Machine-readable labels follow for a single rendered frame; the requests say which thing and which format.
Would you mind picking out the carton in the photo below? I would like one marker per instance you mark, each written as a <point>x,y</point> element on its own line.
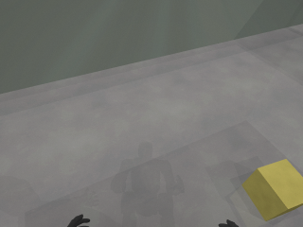
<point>275,189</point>

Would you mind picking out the robot left hand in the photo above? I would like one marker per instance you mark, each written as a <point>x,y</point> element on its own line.
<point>78,220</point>

